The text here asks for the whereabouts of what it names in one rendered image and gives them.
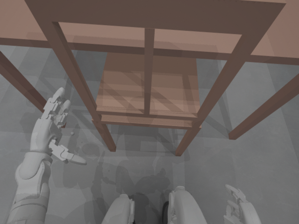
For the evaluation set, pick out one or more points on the robot right hand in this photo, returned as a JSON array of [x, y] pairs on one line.
[[245, 213]]

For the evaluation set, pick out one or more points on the chair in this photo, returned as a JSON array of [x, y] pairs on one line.
[[147, 90]]

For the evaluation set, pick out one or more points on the robot left hand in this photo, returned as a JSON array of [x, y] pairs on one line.
[[49, 126]]

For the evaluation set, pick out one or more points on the robot left thigh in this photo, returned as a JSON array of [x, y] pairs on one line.
[[121, 211]]

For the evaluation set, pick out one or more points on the left robot forearm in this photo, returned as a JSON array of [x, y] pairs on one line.
[[32, 196]]

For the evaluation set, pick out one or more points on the table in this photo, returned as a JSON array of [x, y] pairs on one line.
[[279, 45]]

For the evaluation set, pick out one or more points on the robot thigh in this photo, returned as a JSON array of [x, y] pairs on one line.
[[121, 211], [183, 205]]

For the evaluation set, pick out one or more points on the robot right thigh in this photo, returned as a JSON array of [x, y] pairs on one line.
[[183, 205]]

